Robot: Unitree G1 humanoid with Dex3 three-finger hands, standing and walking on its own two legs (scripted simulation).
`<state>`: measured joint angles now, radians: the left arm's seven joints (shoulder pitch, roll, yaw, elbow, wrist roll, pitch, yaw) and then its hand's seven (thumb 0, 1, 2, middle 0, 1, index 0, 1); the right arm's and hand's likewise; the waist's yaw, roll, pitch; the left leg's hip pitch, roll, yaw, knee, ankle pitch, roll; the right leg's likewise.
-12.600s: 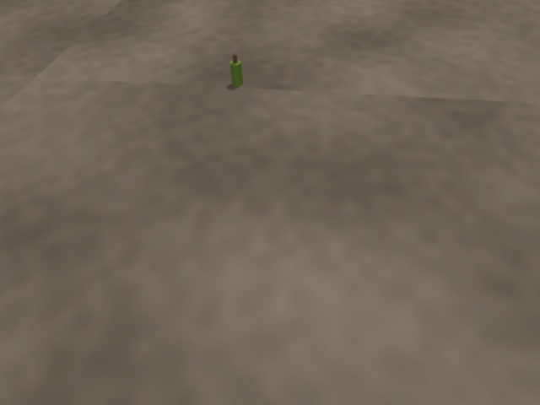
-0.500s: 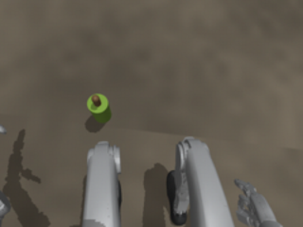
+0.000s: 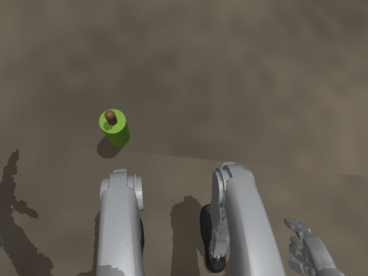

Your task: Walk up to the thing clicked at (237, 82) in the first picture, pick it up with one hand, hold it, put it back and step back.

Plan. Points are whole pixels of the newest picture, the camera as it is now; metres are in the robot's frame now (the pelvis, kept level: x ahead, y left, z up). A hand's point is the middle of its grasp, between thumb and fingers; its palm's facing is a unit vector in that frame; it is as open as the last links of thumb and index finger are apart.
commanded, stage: approach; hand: left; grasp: from the side
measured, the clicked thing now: (114, 126) +0.48 +0.19 -0.29
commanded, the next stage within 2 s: close in in 0.48 s
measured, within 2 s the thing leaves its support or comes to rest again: neither
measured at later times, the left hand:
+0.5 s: hand (62, 127) +0.44 +0.30 -0.18, palm faces -0.04 -1.00 +0.04, open 17.5 cm
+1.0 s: hand (103, 131) +0.45 +0.21 -0.25, palm faces -0.03 -1.00 +0.01, open 17.6 cm
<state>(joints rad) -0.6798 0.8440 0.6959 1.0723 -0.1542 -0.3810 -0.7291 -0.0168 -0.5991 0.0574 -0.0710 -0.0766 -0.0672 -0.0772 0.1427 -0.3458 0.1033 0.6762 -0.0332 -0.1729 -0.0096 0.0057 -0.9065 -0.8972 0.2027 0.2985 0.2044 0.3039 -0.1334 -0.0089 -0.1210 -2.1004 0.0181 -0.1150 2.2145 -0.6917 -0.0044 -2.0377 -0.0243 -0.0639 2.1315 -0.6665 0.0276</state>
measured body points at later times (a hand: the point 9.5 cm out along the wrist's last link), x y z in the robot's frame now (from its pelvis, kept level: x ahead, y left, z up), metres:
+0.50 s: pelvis -0.01 +0.01 -0.07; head +0.24 +0.12 +0.28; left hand +0.44 +0.35 -0.18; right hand +0.11 -0.27 -0.14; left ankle +0.08 +0.12 -0.36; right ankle +0.10 -0.13 -0.36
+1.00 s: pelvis -0.02 +0.01 -0.11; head +0.23 +0.14 +0.24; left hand +0.45 +0.27 -0.25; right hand +0.09 -0.26 -0.15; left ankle +0.08 +0.12 -0.36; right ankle +0.10 -0.13 -0.36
